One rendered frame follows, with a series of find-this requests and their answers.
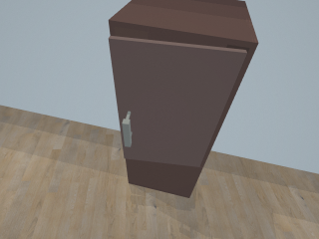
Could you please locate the handle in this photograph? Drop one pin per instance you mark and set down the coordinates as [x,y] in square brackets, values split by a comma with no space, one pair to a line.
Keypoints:
[127,133]

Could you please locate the cupboard door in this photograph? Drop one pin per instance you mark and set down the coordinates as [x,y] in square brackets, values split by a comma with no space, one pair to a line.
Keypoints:
[176,93]

